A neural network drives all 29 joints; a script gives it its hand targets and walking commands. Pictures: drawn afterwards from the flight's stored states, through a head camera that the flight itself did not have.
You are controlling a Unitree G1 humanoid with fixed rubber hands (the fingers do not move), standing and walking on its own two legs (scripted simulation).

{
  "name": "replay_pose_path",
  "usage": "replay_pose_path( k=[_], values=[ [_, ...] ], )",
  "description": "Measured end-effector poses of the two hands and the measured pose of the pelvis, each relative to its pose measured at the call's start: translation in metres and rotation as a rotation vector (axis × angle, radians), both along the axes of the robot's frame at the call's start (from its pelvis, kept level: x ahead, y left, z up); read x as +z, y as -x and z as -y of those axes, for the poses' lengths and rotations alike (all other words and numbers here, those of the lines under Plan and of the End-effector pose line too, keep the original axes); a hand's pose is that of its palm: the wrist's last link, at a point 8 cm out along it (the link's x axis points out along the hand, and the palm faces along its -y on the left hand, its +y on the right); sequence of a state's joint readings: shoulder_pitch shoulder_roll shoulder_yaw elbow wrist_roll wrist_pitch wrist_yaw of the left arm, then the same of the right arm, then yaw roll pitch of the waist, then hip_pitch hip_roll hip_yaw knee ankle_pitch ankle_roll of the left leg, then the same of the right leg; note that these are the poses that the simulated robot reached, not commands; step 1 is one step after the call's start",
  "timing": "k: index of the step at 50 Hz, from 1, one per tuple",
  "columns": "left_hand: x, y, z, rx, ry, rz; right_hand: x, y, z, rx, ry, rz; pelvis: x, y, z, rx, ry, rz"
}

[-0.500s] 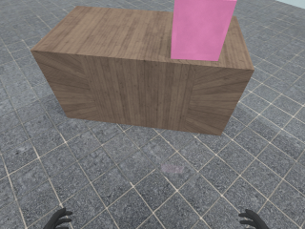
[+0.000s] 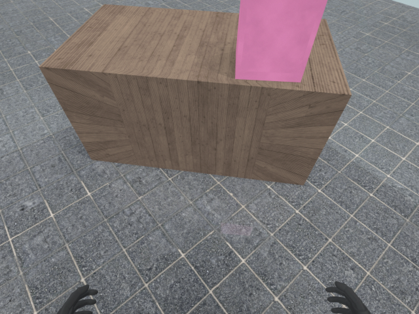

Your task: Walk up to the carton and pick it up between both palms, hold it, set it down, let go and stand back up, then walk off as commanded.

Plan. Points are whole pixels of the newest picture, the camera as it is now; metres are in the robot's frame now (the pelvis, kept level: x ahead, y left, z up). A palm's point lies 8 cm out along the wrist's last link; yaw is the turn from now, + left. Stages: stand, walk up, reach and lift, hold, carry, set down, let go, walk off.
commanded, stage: stand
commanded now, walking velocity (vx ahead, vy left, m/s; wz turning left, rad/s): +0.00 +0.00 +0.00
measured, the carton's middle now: (272, 29) +1.06 -0.26 +0.03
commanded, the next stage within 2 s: none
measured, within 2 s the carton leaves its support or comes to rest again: neither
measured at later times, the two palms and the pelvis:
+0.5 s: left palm out of the picture +0.13 +0.28 -0.08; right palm out of the picture +0.11 -0.28 -0.09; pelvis -0.01 +0.00 +0.00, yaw +0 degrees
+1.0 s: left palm out of the picture +0.10 +0.29 -0.08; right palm out of the picture +0.08 -0.29 -0.10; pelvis -0.03 +0.00 +0.00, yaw +0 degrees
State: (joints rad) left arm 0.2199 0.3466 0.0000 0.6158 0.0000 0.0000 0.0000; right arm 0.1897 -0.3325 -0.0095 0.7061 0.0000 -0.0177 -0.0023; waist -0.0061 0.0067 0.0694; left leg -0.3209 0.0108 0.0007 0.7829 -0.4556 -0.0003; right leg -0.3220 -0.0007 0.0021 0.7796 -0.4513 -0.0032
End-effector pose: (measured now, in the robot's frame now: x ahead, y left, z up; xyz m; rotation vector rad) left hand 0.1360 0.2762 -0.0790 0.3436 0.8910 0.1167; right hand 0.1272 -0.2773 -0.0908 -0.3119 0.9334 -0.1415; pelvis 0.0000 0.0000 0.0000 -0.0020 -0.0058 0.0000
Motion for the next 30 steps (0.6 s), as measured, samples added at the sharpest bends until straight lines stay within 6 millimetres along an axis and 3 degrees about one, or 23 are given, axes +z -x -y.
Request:
replay_pose_path(
  k=[30],
  values=[
    [0.002,0.014,-0.004,0.002,-0.008,0.007,-0.002,0.019,0.005,-0.012,0.010,-0.022,0.000,0.012,0.000,0.000,0.000,0.018]
  ],
)
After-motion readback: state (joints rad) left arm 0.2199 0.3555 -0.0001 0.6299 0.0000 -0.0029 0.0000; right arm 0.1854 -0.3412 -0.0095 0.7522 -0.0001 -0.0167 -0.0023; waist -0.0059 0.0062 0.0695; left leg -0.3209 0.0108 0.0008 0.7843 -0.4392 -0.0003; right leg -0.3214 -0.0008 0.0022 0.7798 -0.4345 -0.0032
